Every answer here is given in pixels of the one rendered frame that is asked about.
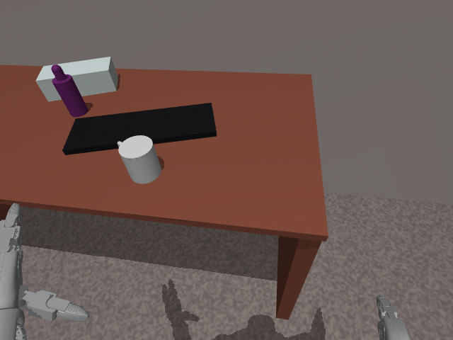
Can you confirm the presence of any right robot hand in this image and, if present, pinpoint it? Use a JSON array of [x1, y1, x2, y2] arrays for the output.
[[377, 295, 411, 340]]

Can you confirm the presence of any left robot arm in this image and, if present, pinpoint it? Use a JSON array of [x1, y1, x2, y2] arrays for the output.
[[0, 307, 27, 340]]

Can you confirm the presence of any desk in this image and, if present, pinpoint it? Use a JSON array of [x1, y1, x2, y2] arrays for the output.
[[0, 65, 328, 320]]

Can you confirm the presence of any left robot hand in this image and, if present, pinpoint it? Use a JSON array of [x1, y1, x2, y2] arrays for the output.
[[0, 203, 89, 322]]

